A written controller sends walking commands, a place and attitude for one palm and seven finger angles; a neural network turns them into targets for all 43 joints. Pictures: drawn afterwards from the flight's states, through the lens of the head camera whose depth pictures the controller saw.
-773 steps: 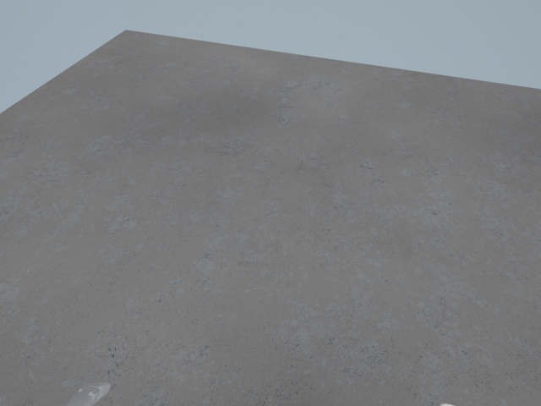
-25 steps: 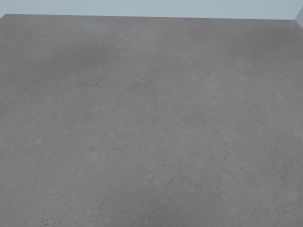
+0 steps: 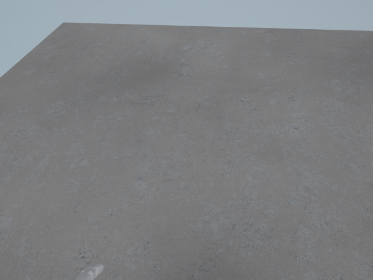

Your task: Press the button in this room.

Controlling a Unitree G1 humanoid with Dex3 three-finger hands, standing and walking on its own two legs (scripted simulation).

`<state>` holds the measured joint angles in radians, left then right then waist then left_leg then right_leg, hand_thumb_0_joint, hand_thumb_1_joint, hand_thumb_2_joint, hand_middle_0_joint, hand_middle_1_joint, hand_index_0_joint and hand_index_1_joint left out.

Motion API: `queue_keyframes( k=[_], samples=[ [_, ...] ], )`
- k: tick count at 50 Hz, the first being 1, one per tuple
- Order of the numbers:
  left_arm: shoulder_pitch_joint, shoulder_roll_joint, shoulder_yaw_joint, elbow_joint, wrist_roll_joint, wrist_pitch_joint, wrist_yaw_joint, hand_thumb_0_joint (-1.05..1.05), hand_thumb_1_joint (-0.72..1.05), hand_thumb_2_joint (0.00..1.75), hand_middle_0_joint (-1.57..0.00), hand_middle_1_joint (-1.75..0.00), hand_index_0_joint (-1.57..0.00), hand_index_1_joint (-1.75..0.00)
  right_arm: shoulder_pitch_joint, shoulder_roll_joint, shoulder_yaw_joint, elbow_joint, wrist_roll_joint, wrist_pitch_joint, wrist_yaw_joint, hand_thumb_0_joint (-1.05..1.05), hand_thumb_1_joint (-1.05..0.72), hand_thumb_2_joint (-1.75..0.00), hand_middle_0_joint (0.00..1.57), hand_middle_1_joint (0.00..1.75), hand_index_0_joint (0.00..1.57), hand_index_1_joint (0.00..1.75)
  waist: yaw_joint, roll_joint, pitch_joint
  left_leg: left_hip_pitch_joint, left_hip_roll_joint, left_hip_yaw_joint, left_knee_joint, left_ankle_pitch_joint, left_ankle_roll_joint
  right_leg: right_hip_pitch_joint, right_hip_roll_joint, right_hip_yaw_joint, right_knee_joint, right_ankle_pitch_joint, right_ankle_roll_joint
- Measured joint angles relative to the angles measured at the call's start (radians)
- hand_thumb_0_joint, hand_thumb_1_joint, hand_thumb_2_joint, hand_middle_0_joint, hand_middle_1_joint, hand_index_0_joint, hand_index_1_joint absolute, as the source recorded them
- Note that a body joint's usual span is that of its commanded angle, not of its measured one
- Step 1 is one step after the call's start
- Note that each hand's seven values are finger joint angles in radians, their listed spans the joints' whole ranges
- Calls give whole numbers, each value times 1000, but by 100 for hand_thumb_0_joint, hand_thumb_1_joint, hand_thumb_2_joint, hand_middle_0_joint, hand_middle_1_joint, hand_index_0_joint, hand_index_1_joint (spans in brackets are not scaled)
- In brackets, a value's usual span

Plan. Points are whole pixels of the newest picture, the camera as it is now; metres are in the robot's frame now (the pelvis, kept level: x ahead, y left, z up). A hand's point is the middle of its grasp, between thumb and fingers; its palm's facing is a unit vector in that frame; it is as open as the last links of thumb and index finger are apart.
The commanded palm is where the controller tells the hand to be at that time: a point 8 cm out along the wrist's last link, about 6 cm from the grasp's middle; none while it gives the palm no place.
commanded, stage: turn or walk to find it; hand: left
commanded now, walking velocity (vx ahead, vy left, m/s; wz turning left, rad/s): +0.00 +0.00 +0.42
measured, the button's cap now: out of the picture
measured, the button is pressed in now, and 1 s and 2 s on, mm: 0 0 0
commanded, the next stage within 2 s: stand and wait in 0.68 s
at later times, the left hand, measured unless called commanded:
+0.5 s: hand out of the picture -0.07 +0.23 -0.18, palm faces +0.30 -0.93 -0.22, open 7.4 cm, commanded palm none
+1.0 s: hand out of the picture -0.06 +0.22 -0.16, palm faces +0.26 -0.94 -0.24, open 7.4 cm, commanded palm none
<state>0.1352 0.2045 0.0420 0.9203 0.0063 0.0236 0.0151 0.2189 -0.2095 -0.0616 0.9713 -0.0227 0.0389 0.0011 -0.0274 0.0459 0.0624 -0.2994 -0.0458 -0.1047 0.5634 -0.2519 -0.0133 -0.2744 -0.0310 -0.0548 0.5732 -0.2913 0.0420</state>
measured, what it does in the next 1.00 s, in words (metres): steps on the spot: left foot, then right foot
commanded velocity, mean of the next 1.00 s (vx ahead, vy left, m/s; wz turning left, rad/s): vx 0.00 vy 0.00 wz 0.12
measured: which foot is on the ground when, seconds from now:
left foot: down 0.00-0.00, up 0.02-0.46, down 0.48-1.00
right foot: down 0.00-0.48, up 0.50-0.96, down 0.98-1.00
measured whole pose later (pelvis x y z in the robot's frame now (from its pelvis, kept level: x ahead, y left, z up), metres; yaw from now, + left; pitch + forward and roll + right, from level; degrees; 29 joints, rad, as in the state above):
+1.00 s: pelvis -0.06 +0.02 +0.00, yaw +13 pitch -2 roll +1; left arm 0.22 0.17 0.02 1.04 0.02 0.04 0.02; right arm 0.21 -0.18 -0.04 1.05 -0.02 0.01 -0.03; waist 0.00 0.02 0.04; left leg -0.22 -0.01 0.08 0.53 -0.28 0.03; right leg -0.22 -0.03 -0.03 0.55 -0.29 0.01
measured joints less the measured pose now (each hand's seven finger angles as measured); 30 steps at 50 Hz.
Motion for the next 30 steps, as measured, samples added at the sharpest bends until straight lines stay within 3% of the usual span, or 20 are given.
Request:
queue_keyframes(
  k=[2,4,7,10,13,18,21,23,24,26,28,30],
  samples=[
    [3,-20,-11,-9,7,-10,0,0,91,90,-20,-30,-20,-30,8,-15,-12,8,2,13,-1,1,-90,-89,20,30,20,30,-5,21,8,-61,-7,-2,160,-148,-2,1,-2,-29,13,2,-53],
    [17,-35,-13,-15,7,-12,3,0,91,90,-20,-30,-20,-30,16,-26,-21,17,-1,27,3,1,-90,-89,20,30,20,30,-4,20,8,-126,-15,20,355,-201,-4,14,-20,-48,-1,3,-73],
    [41,-48,-15,-9,5,-8,5,0,90,90,-20,-30,-20,-30,24,-41,-30,26,-5,35,12,1,-90,-89,20,30,20,30,-4,18,10,-181,11,45,551,-149,-18,41,-33,-71,-47,27,-75],
    [61,-54,-17,3,7,-7,6,0,90,90,-20,-30,-20,-30,36,-48,-34,32,-6,36,16,1,-90,-89,20,30,20,30,-8,13,7,-188,46,51,610,-102,-36,55,-44,-102,-75,43,-75],
    [78,-55,-15,13,10,-8,6,0,90,90,-20,-30,-20,-30,43,-48,-32,43,-5,41,16,1,-91,-89,20,30,20,30,-2,1,6,-160,73,58,572,-106,-50,58,-57,-130,-83,47,-73],
    [97,-36,-7,26,18,-10,4,0,91,90,-20,-30,-20,-30,19,-37,-21,52,0,42,14,1,-91,-90,20,30,20,29,23,-27,15,-75,94,95,379,-177,-54,42,-85,-169,-67,48,-61],
    [104,-14,1,36,22,-7,2,0,91,90,-20,-30,-20,-30,-12,-26,-11,41,6,31,12,1,-91,-90,20,30,20,29,41,-49,24,-19,91,131,240,-203,-45,20,-106,-189,-36,42,-46],
    [111,4,8,46,19,-2,2,0,91,90,-20,-30,-20,-30,-30,-20,-5,26,9,16,11,1,-91,-90,20,30,20,29,46,-61,26,33,83,153,106,-142,-36,0,-123,-202,3,31,-29],
    [116,14,11,50,15,3,2,0,90,90,-20,-30,-20,-30,-37,-17,-2,17,9,5,11,1,-91,-90,20,30,20,29,46,-69,24,58,76,158,38,-88,-9,-16,-134,-207,37,18,-18],
    [118,41,21,64,8,26,4,0,91,90,-20,-30,-20,-30,-57,6,3,7,5,-10,11,1,-91,-89,20,30,20,29,54,-106,29,54,52,167,47,-78,39,-67,-138,-144,160,-109,4],
    [118,56,25,80,10,51,6,0,91,90,-20,-30,-20,-30,-61,22,12,-3,2,-17,8,1,-91,-89,20,30,20,30,54,-111,19,62,51,163,31,-78,51,-119,-105,-84,302,-185,15],
    [109,61,28,90,11,61,1,0,91,90,-20,-30,-20,-30,-59,29,19,-8,-1,-19,0,1,-90,-89,20,30,20,30,48,-100,7,73,50,146,-13,-53,55,-158,-82,-49,408,-167,21]
  ],
)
